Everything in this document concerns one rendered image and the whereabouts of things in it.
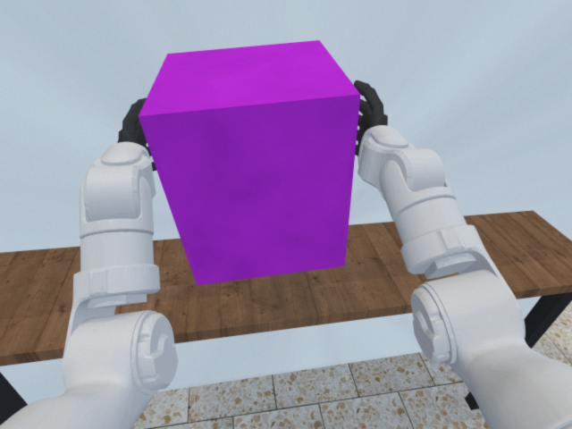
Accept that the carton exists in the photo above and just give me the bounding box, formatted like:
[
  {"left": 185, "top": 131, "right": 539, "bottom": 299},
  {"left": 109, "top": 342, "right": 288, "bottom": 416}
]
[{"left": 139, "top": 40, "right": 360, "bottom": 285}]

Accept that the robot left upper arm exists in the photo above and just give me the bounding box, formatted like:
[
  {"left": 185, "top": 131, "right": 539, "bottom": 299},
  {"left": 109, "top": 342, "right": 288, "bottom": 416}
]
[{"left": 0, "top": 310, "right": 178, "bottom": 429}]

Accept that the robot left forearm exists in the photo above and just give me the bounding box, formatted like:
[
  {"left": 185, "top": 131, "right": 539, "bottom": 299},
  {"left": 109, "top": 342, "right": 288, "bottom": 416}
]
[{"left": 62, "top": 142, "right": 160, "bottom": 387}]

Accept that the table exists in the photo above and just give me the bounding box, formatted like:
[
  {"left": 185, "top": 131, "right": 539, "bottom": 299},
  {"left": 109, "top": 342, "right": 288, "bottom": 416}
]
[{"left": 0, "top": 211, "right": 572, "bottom": 425}]

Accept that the robot right forearm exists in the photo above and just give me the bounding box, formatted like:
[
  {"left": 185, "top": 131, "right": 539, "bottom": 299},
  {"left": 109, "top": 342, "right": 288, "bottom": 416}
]
[{"left": 357, "top": 125, "right": 526, "bottom": 337}]

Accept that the robot right upper arm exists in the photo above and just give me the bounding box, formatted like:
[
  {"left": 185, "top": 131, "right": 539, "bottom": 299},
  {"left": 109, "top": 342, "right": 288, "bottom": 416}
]
[{"left": 411, "top": 269, "right": 572, "bottom": 429}]

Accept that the right robot hand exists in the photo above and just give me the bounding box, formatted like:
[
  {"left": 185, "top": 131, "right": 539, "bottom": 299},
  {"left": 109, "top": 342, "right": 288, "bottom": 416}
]
[{"left": 354, "top": 80, "right": 388, "bottom": 156}]

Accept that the left robot hand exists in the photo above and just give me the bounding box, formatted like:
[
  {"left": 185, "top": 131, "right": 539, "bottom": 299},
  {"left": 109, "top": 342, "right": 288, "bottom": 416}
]
[{"left": 117, "top": 98, "right": 156, "bottom": 171}]

